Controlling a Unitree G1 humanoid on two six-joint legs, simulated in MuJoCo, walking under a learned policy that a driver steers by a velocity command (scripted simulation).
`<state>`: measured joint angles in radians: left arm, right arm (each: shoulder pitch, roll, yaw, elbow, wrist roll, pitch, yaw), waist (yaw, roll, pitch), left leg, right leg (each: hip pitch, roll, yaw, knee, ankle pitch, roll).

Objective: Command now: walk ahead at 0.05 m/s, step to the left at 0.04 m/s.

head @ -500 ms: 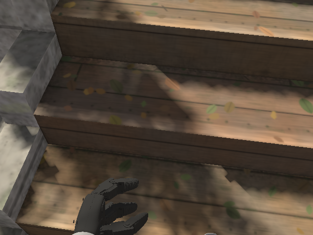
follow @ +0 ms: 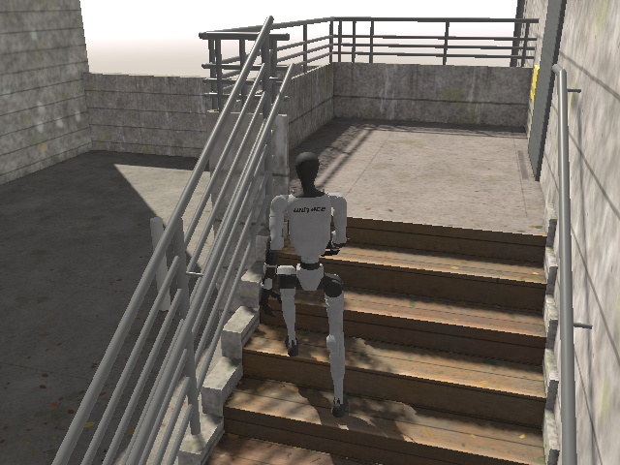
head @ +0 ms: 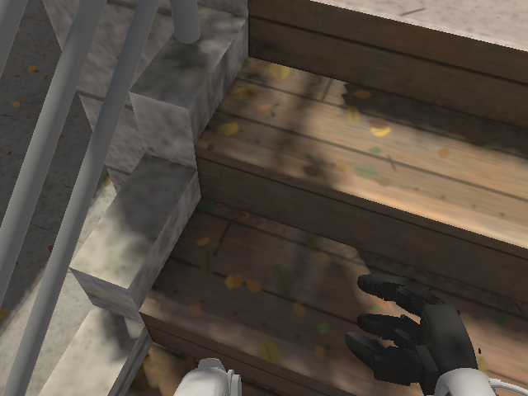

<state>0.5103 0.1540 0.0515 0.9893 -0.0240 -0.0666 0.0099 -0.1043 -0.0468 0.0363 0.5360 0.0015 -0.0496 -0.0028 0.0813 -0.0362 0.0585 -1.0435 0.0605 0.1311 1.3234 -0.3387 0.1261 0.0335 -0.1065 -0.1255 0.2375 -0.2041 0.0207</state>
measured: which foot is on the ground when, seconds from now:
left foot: down 0.00-0.54, up 0.56-1.00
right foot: up 0.00-0.52, down 0.54-1.00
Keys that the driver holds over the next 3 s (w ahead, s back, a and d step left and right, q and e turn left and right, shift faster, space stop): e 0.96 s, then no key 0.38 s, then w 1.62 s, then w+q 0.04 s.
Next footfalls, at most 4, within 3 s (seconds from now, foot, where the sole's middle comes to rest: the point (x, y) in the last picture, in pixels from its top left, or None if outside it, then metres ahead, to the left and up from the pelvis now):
0.54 right None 0.09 -0.14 -0.61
1.14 left None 0.01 0.28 -0.79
1.52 right None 0.09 -0.08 -0.62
2.36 left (327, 296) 0.52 -0.06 -0.45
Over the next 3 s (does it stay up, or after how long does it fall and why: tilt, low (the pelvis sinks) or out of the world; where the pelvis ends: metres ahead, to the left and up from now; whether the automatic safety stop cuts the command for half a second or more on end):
stays up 0.64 -0.25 0.42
